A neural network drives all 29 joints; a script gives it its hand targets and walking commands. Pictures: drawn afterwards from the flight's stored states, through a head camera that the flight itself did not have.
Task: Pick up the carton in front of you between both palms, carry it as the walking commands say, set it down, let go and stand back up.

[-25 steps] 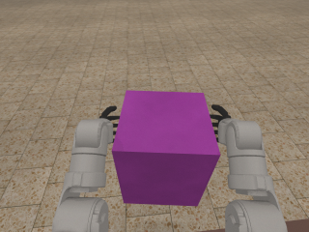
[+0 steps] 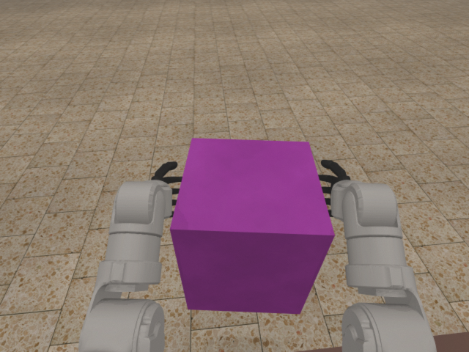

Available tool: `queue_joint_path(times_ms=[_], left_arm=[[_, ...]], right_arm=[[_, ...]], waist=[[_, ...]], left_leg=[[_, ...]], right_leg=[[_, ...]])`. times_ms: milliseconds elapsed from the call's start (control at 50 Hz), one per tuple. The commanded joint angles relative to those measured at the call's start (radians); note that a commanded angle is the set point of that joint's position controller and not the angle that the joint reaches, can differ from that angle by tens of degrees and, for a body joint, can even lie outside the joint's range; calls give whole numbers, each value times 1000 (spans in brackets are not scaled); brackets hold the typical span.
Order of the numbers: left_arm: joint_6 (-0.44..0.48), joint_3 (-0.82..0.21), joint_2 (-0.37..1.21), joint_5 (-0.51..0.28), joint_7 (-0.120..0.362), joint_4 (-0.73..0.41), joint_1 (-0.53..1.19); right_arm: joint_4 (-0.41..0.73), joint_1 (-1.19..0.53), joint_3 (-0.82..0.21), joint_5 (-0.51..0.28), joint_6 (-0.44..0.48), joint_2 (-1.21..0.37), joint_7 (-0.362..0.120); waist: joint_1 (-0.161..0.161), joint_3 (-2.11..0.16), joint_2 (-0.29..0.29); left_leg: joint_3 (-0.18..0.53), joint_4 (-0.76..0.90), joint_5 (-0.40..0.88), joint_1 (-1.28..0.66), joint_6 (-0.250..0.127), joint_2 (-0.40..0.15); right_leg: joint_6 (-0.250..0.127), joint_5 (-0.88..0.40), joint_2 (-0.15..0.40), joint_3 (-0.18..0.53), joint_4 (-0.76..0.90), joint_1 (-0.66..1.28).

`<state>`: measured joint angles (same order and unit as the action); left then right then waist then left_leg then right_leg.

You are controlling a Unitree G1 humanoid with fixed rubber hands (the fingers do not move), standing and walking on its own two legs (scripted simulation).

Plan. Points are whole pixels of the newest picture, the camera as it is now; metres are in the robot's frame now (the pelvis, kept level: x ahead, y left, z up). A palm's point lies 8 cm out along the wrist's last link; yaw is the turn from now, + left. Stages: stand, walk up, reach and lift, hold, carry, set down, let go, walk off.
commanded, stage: carry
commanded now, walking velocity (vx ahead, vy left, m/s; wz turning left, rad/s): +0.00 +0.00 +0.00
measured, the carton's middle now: (246, 227) +0.34 +0.00 +0.05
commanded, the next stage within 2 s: none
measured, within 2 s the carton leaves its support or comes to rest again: neither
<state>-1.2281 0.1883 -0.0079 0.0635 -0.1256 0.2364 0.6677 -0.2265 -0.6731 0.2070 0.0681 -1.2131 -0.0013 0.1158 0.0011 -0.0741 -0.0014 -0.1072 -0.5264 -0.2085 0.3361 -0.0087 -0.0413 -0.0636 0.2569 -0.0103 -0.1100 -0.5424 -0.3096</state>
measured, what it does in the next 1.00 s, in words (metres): walks ahead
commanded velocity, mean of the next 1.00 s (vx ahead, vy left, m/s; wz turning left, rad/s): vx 0.32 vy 0.00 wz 0.00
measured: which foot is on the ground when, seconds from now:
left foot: down 0.00-1.00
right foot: down 0.00-0.66, up 0.68-1.00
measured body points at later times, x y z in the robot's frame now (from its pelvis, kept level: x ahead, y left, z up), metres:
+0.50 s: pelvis +0.00 +0.00 +0.00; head -0.02 +0.00 +0.45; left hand +0.36 +0.15 +0.12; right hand +0.36 -0.15 +0.12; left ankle +0.04 +0.12 -0.73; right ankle +0.02 -0.08 -0.73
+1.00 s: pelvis +0.15 +0.01 +0.00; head +0.16 +0.01 +0.45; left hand +0.52 +0.16 +0.11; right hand +0.52 -0.14 +0.11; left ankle +0.04 +0.11 -0.73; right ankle +0.24 -0.09 -0.72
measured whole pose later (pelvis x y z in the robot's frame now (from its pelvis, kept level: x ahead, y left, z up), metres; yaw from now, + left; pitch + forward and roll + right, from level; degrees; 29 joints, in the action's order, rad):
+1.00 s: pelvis +0.15 +0.01 +0.00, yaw +1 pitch +5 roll +0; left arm -1.24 0.23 -0.01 0.06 -0.14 0.17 0.69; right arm -0.16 -0.68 0.20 0.06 -1.21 -0.02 0.14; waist -0.04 -0.08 0.01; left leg -0.09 -0.48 -0.40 0.16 -0.01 -0.02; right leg -0.04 0.18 0.02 -0.10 -0.60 -0.54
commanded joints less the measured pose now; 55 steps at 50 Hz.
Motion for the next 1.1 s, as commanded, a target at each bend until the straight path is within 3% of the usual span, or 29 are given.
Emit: queue_joint_path(times_ms=[0, 360, 380, 420, 460, 480, 540, 580, 600, 620, 640, 660, 680, 700, 740, 780, 840, 920, 940, 960, 980, 1000, 1020, 1040, 1060, 1080], left_arm=[[41, -543, 1123, -432, 244, -146, 767], [41, -544, 1123, -433, 244, -146, 767], [41, -546, 1123, -436, 244, -147, 768], [40, -550, 1118, -440, 242, -154, 769], [40, -548, 1114, -438, 239, -156, 770], [39, -548, 1111, -437, 238, -165, 781], [36, -573, 1111, -443, 228, -198, 802], [36, -576, 1103, -443, 220, -188, 791], [35, -575, 1106, -439, 218, -173, 775], [35, -569, 1107, -431, 218, -153, 755], [36, -559, 1112, -428, 221, -138, 752], [34, -548, 1112, -424, 225, -130, 765], [36, -549, 1132, -430, 230, -132, 801], [42, -547, 1136, -436, 233, -136, 823], [51, -551, 1165, -448, 231, -153, 824], [47, -564, 1159, -459, 218, -194, 825], [29, -563, 1117, -436, 196, -195, 753], [22, -539, 1098, -395, 203, -154, 696], [24, -537, 1100, -392, 208, -151, 694], [27, -542, 1109, -391, 216, -148, 694], [28, -538, 1106, -388, 223, -138, 696], [31, -523, 1091, -378, 230, -99, 649], [36, -511, 1067, -369, 235, -77, 639], [40, -514, 1076, -367, 240, -79, 630], [51, -547, 1111, -391, 245, -142, 674], [57, -575, 1135, -416, 249, -189, 732]], right_arm=[[94, -699, -569, -429, 16, -1138, -240], [94, -699, -569, -430, 16, -1138, -239], [96, -702, -569, -431, 16, -1140, -239], [101, -716, -572, -434, 16, -1140, -238], [100, -717, -570, -432, 13, -1135, -238], [101, -729, -571, -429, 13, -1131, -237], [70, -706, -565, -428, 7, -1123, -237], [45, -662, -548, -420, 4, -1115, -236], [26, -637, -538, -414, 3, -1110, -236], [2, -614, -529, -410, 2, -1109, -238], [-19, -599, -521, -402, 5, -1097, -240], [-36, -590, -507, -393, 11, -1090, -246], [-5, -617, -499, -389, 19, -1089, -248], [36, -666, -517, -400, 23, -1101, -248], [193, -833, -597, -465, 42, -1137, -243], [264, -873, -621, -494, 45, -1140, -229], [204, -743, -607, -480, 21, -1121, -217], [156, -676, -607, -458, 12, -1126, -237], [156, -680, -612, -456, 15, -1131, -242], [153, -685, -617, -454, 18, -1136, -247], [144, -679, -621, -449, 19, -1145, -249], [130, -692, -624, -442, 17, -1144, -249], [107, -683, -625, -435, 13, -1152, -250], [84, -662, -612, -423, 16, -1150, -250], [113, -681, -613, -432, 27, -1169, -250], [131, -700, -616, -430, 32, -1175, -247]], waist=[[1, -370, -3], [2, -371, -3], [4, -381, -7], [17, -358, -43], [33, -277, -140], [41, -247, -162], [43, -264, -101], [15, -312, -99], [-1, -335, -72], [-17, -355, -11], [-39, -337, 172], [-69, -257, 290], [-83, -226, 225], [-85, -231, 113], [-66, -289, 53], [-57, -321, 85], [-69, -338, 143], [-65, -316, 169], [-54, -325, 170], [-11, -355, 155], [28, -401, 103], [85, -436, -15], [68, -457, -254], [73, -438, -291], [86, -433, -211], [87, -413, -118]], left_leg=[[108, 48, 114, -149, -27, -101], [107, 49, 112, -148, -25, -101], [101, 52, 46, -148, -27, -93], [65, 0, -175, -81, -35, -51], [-10, -116, -296, 89, -27, 11], [-20, -184, -281, 146, -27, 18], [9, -181, -206, 177, -52, 21], [-27, -53, -162, 62, -60, 41], [-36, 26, -134, -63, -59, 48], [43, 81, -122, -239, -73, 0], [335, 180, -166, -385, -137, -177], [602, 256, -190, -478, -233, -322], [652, 227, -122, -479, -291, -352], [599, 188, 24, -487, -287, -333], [448, 195, 50, -472, -234, -288], [337, 193, 144, -443, -203, -237], [249, 177, 279, -432, -172, -190], [146, 127, 369, -390, -131, -151], [123, 91, 386, -366, -118, -148], [72, 7, 420, -288, -96, -154], [10, -145, 418, -191, -63, -121], [-34, -378, 294, -14, -26, -57], [0, -584, -122, 226, -11, 52], [64, -707, -341, 450, -28, 104], [131, -760, -351, 507, -43, 39], [147, -725, -328, 517, -46, 8]], right_leg=[[-8, -197, 152, 143, 89, 107], [-8, -198, 153, 142, 89, 107], [-12, -117, 152, 147, 103, 107], [-47, 207, 164, 201, 167, 114], [-111, 491, 241, 353, 283, 134], [-140, 516, 286, 407, 311, 139], [-163, 280, 294, 369, 250, 194], [-140, 127, 259, 274, 147, 187], [-110, 104, 226, 204, 72, 134], [-65, 119, 187, 133, -25, 5], [-8, 192, 87, 30, -238, -205], [13, 335, 0, 9, -320, -468], [3, 335, 37, 96, -439, -528], [3, 302, 48, 108, -473, -558], [17, 193, 81, 116, -449, -529], [34, 99, 71, 77, -365, -448], [42, -11, 40, 38, -222, -367], [31, -66, -10, -37, -55, -237], [20, -72, -23, -60, -6, -165], [1, -209, -13, -70, -32, -30], [-25, -174, -8, -71, -4, 149], [-73, -74, 101, 115, 63, 337], [-153, -111, 307, 502, 117, 491], [-248, -183, 362, 638, 123, 602], [-250, -221, 352, 596, 86, 579], [-234, -263, 330, 536, 65, 517]])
